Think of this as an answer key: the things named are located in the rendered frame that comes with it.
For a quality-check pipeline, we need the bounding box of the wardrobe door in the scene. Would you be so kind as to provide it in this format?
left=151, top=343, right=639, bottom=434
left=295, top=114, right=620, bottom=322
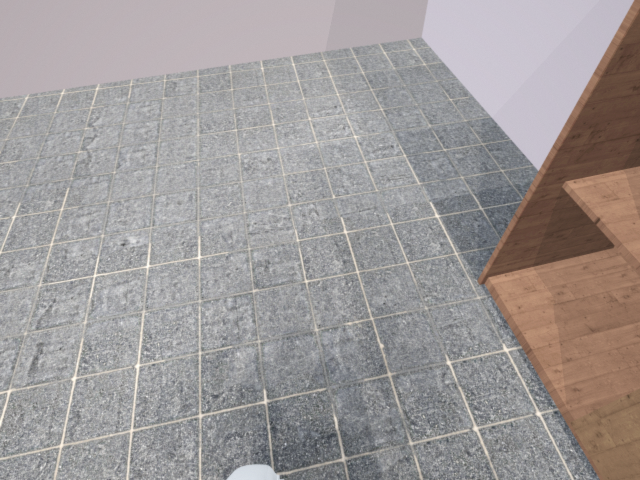
left=570, top=389, right=640, bottom=480

